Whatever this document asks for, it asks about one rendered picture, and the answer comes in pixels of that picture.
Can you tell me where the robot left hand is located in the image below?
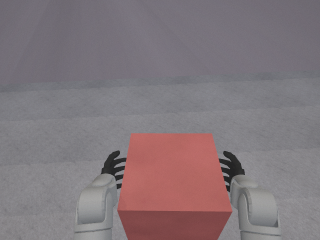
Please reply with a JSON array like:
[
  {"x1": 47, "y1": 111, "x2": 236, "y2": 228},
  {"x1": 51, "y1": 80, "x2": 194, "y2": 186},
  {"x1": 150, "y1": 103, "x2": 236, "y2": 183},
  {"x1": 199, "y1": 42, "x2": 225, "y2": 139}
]
[{"x1": 101, "y1": 150, "x2": 127, "y2": 189}]

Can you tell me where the robot right hand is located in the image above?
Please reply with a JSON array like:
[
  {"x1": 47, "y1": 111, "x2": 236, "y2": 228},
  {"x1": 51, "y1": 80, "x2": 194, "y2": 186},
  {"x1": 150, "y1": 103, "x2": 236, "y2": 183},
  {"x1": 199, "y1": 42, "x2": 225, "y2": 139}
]
[{"x1": 219, "y1": 151, "x2": 245, "y2": 192}]

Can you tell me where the robot left forearm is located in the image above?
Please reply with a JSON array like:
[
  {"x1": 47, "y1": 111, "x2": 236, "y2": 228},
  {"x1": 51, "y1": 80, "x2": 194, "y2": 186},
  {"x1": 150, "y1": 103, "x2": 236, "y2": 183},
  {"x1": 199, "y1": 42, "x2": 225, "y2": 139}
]
[{"x1": 73, "y1": 173, "x2": 118, "y2": 240}]

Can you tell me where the carton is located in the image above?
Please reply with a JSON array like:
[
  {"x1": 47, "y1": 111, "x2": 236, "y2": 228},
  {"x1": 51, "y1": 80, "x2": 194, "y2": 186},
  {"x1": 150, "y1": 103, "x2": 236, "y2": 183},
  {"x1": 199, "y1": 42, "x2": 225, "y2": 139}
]
[{"x1": 117, "y1": 133, "x2": 233, "y2": 240}]

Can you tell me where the robot right forearm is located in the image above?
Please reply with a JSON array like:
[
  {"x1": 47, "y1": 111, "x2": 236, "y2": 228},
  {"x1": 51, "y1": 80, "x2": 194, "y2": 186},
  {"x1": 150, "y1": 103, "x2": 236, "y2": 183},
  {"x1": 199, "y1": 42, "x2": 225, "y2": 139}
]
[{"x1": 230, "y1": 174, "x2": 283, "y2": 240}]

